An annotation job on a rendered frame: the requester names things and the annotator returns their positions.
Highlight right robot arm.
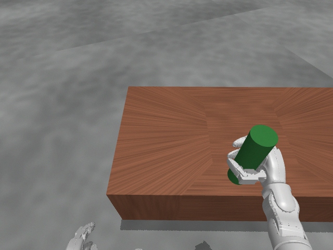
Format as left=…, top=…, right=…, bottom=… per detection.
left=261, top=182, right=312, bottom=250

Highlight left robot hand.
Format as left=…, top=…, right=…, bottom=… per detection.
left=66, top=222, right=98, bottom=250

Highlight right robot hand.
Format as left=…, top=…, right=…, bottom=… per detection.
left=227, top=136, right=286, bottom=188

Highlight can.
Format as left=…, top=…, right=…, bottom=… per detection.
left=227, top=124, right=278, bottom=185

